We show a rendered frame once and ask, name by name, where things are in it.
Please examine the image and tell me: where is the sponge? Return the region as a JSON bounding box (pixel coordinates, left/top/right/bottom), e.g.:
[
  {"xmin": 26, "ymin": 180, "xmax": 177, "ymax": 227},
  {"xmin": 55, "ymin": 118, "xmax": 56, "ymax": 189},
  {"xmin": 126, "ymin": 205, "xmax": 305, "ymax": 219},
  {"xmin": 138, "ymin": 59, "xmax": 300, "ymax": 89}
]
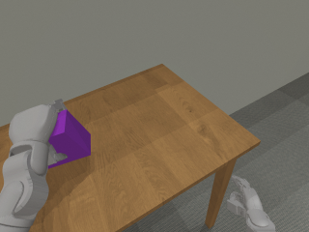
[{"xmin": 47, "ymin": 109, "xmax": 91, "ymax": 169}]

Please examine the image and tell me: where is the robot right hand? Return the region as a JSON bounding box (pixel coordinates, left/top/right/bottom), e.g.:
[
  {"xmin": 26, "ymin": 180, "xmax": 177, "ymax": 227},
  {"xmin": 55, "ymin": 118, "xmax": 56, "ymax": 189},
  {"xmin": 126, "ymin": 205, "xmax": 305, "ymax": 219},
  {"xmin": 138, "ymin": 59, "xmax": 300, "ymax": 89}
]
[{"xmin": 227, "ymin": 175, "xmax": 264, "ymax": 218}]

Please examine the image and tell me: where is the table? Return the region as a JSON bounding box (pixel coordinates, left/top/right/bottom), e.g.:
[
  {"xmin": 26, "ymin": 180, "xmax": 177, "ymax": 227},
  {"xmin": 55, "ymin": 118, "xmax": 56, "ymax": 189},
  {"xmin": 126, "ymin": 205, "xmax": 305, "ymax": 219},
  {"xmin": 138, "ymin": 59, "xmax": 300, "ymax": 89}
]
[{"xmin": 0, "ymin": 64, "xmax": 261, "ymax": 232}]

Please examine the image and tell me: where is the robot right forearm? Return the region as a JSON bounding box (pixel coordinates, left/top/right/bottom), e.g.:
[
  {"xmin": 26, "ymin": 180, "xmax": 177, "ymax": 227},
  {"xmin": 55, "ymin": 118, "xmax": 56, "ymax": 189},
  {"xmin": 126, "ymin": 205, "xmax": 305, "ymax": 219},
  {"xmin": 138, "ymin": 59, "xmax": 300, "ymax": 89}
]
[{"xmin": 245, "ymin": 209, "xmax": 276, "ymax": 232}]

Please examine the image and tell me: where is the robot left forearm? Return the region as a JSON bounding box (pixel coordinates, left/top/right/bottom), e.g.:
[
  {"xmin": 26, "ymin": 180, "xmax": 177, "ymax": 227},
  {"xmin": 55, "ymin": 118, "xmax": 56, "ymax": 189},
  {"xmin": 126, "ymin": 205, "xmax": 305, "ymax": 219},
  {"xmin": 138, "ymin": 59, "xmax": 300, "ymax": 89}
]
[{"xmin": 0, "ymin": 140, "xmax": 49, "ymax": 232}]

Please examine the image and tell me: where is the robot left hand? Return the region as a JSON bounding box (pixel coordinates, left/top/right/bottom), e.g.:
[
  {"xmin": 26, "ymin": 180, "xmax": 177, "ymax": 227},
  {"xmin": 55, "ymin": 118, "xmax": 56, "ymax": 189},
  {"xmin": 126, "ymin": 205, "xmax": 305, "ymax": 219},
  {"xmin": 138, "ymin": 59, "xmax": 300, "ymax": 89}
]
[{"xmin": 9, "ymin": 99, "xmax": 68, "ymax": 166}]

